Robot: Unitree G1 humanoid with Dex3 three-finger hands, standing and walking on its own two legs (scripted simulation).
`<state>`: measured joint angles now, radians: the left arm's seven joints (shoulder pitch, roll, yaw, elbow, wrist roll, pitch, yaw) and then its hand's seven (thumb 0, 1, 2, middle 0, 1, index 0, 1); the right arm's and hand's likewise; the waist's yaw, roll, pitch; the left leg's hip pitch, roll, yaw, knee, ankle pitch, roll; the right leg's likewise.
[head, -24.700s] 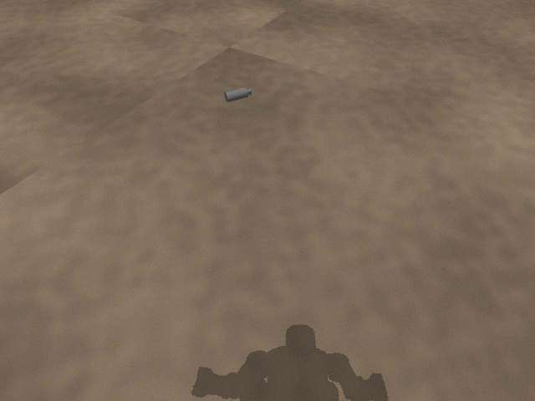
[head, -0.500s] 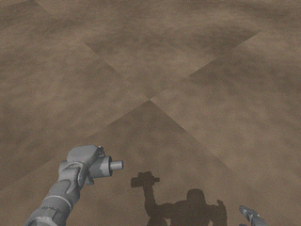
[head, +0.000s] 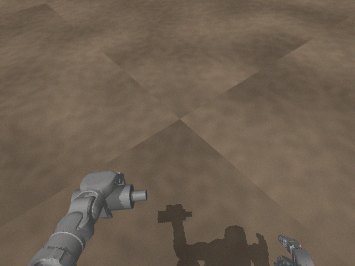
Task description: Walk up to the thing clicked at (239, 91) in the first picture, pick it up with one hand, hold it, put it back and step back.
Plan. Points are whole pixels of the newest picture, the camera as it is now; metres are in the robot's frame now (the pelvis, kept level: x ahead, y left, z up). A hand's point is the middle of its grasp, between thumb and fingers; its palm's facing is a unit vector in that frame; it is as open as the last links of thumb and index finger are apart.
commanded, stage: hold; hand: left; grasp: from above
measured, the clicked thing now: (111, 198) +0.30 +0.21 -0.07
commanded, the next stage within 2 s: crouch in 0.38 s
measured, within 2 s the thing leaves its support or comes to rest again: neither
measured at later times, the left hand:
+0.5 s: hand (108, 199) +0.28 +0.21 -0.06, palm faces -0.47 -0.08 -0.88, open 9.2 cm
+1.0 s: hand (121, 210) +0.31 +0.22 -0.19, palm faces -0.46 +0.01 -0.89, open 9.2 cm
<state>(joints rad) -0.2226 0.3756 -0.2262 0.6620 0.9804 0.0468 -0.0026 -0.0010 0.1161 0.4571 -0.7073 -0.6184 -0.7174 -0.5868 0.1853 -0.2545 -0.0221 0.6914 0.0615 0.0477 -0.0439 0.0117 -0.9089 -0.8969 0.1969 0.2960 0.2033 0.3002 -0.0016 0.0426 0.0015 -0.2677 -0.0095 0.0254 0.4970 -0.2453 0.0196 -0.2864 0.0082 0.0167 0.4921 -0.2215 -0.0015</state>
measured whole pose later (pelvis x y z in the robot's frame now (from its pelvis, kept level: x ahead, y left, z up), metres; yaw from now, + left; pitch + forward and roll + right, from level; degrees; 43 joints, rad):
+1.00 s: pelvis -0.03 +0.00 -0.08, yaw +1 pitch +17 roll -1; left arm -0.49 0.35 -0.16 1.13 1.15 -0.05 0.33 0.00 0.13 0.39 -0.76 -0.52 -0.77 -0.48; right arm 0.24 -0.28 -0.06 0.72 0.00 0.02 -0.01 0.01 -0.89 -0.89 0.20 0.30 0.21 0.30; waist -0.08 0.00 -0.11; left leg -0.93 0.00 0.00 1.06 -0.44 0.02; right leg -0.93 0.01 -0.01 1.04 -0.41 0.00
